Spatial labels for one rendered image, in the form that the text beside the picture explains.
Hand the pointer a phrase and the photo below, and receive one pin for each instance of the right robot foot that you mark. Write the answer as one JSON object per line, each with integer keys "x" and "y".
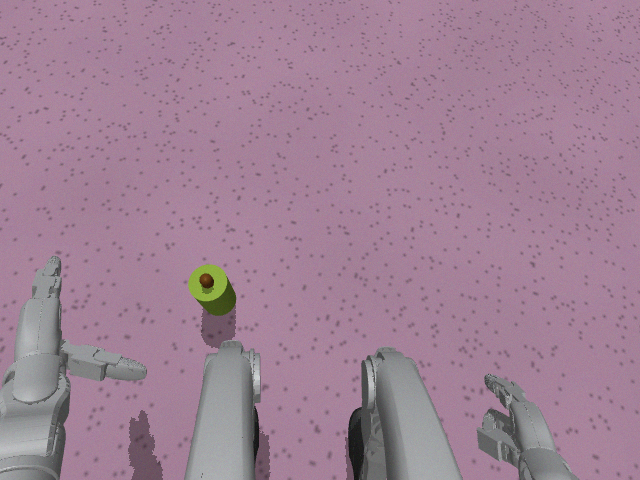
{"x": 355, "y": 441}

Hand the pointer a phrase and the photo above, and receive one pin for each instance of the left robot arm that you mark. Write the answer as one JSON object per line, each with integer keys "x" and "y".
{"x": 34, "y": 404}

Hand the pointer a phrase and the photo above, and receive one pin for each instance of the right robot arm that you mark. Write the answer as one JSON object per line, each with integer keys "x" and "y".
{"x": 543, "y": 464}

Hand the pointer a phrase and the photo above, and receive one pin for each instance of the right robot hand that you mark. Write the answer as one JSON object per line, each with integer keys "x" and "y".
{"x": 505, "y": 438}

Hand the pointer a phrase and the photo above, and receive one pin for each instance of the bottle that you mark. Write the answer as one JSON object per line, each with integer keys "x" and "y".
{"x": 210, "y": 286}

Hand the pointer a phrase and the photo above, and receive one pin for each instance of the left robot hand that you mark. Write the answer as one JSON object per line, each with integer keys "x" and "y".
{"x": 39, "y": 332}

